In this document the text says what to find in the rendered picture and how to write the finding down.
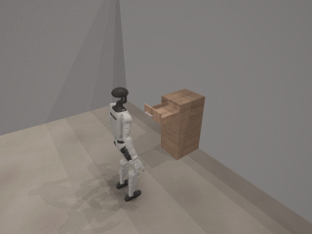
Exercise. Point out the robot right upper arm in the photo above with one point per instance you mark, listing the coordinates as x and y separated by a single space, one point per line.
127 122

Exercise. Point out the robot right shin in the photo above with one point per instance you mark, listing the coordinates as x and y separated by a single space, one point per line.
132 183

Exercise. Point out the robot left upper arm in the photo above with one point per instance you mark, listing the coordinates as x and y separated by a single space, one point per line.
109 115

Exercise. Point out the cabinet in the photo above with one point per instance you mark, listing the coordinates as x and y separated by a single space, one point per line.
182 135

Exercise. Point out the robot torso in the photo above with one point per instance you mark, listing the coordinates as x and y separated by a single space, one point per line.
117 128

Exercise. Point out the handle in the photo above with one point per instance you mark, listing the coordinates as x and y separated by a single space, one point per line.
149 115

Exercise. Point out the drawer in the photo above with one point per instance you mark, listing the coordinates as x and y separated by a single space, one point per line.
164 112

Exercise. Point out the right robot hand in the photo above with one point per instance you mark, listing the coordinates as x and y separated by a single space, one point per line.
138 165

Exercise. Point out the robot right forearm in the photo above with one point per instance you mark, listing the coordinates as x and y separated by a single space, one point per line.
131 150

